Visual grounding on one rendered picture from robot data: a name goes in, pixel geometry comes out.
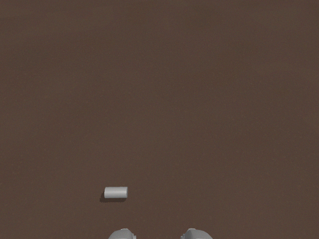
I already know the can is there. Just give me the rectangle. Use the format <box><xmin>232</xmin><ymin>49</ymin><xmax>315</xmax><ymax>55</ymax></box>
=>
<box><xmin>104</xmin><ymin>187</ymin><xmax>128</xmax><ymax>198</ymax></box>

